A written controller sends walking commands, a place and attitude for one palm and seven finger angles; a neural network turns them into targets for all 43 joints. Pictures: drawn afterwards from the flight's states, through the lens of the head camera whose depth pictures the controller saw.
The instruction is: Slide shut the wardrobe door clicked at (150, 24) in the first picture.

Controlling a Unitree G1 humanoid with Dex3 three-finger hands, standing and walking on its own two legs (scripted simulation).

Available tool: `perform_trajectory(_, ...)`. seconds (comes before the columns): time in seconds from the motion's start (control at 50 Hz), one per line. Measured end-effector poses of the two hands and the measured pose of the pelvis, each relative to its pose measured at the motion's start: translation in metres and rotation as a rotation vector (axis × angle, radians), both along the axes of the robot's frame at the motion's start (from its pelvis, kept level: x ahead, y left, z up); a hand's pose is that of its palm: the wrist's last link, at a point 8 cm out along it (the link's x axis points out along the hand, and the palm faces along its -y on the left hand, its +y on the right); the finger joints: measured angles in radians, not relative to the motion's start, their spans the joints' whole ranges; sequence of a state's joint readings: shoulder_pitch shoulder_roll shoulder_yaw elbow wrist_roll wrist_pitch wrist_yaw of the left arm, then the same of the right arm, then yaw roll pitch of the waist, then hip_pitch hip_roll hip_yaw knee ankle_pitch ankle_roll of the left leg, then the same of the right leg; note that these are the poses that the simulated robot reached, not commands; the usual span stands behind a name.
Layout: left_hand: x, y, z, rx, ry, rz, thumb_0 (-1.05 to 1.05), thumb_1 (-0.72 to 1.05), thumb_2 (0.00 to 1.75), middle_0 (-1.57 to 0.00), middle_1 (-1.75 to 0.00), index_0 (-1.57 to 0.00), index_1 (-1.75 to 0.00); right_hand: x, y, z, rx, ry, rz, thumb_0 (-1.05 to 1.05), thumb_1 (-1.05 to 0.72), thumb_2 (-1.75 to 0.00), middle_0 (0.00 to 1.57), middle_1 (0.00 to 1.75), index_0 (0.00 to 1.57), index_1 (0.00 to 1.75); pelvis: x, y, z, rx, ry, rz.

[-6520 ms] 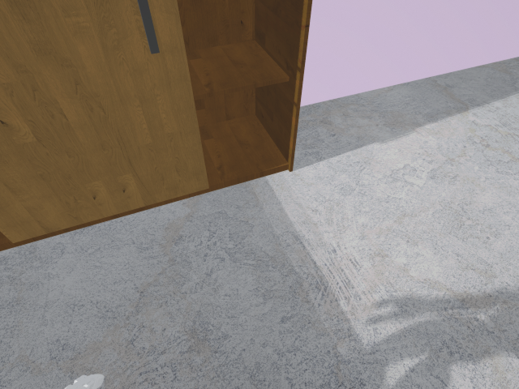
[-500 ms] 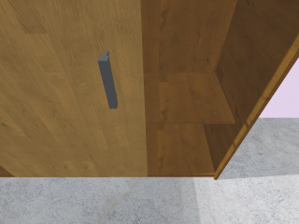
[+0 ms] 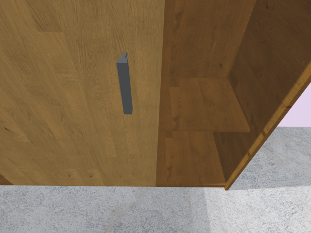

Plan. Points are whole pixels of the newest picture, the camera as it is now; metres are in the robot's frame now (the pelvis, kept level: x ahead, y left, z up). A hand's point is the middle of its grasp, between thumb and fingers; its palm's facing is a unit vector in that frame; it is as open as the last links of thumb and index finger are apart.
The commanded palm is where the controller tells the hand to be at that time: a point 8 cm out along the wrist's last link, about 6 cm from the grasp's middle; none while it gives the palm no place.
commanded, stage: look again from close up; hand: left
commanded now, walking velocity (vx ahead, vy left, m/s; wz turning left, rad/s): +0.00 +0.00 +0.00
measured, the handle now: (126, 84) +0.50 +0.12 +0.12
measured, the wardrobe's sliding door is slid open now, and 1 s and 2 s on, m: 0.46 0.46 0.46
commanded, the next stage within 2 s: shuffle to correct the standing spot in 1.08 s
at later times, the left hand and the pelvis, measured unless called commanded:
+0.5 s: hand out of the picture -0.04 +0.24 -0.18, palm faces +0.00 -0.98 -0.19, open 7.4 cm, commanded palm none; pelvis -0.02 +0.06 +0.00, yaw -1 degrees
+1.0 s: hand out of the picture -0.07 +0.22 -0.17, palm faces +0.02 -0.99 -0.15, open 7.4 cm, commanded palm none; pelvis -0.02 +0.07 +0.00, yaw -1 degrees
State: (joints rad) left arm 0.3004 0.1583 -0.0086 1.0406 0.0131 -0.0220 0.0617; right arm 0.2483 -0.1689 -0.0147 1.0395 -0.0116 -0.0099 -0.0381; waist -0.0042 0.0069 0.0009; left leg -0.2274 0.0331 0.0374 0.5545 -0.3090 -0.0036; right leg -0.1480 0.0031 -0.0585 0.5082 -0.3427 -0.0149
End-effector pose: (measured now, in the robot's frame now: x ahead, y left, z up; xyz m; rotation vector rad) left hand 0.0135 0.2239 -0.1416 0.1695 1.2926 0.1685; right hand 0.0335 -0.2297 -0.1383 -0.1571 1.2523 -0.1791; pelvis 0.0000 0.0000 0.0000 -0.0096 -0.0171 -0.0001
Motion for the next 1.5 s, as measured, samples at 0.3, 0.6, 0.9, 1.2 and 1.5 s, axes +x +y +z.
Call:
perform_trajectory(0.3, -0.005, 0.047, -0.001, -0.021, -0.017, -0.026, 0.01, 0.91, 0.90, -0.20, -0.30, -0.20, -0.29, -0.020, 0.043, 0.010, -0.018, 0.022, 0.014, 0.00, -0.91, -0.90, 0.20, 0.30, 0.20, 0.30, -0.016, 0.046, 0.004, -0.009, -0.004, -0.005)
perform_trajectory(0.6, -0.079, 0.062, -0.003, -0.038, 0.178, 0.010, 0.01, 0.91, 0.90, -0.20, -0.30, -0.20, -0.29, -0.079, 0.077, 0.005, 0.014, 0.175, -0.042, 0.00, -0.90, -0.90, 0.20, 0.30, 0.20, 0.30, -0.023, 0.070, 0.005, -0.005, -0.008, -0.015)
perform_trajectory(0.9, -0.090, 0.049, -0.003, -0.063, 0.191, 0.026, 0.00, 0.91, 0.90, -0.20, -0.30, -0.20, -0.29, -0.082, 0.092, -0.001, 0.048, 0.180, -0.056, 0.00, -0.90, -0.90, 0.20, 0.30, 0.20, 0.30, -0.024, 0.073, 0.004, -0.004, -0.007, -0.021)
perform_trajectory(1.2, -0.071, 0.039, -0.004, -0.066, 0.154, 0.017, 0.00, 0.91, 0.90, -0.20, -0.30, -0.20, -0.29, -0.080, 0.082, -0.001, 0.046, 0.179, -0.062, 0.00, -0.91, -0.90, 0.20, 0.30, 0.20, 0.30, -0.021, 0.064, 0.004, -0.003, -0.002, -0.023)
perform_trajectory(1.5, -0.061, 0.020, -0.001, -0.049, 0.177, 0.041, 0.00, 0.91, 0.90, -0.20, -0.30, -0.20, -0.29, -0.074, 0.062, -0.004, 0.061, 0.233, -0.064, 0.00, -0.90, -0.90, 0.20, 0.30, 0.20, 0.30, 0.000, 0.038, 0.004, 0.002, 0.011, 0.012)
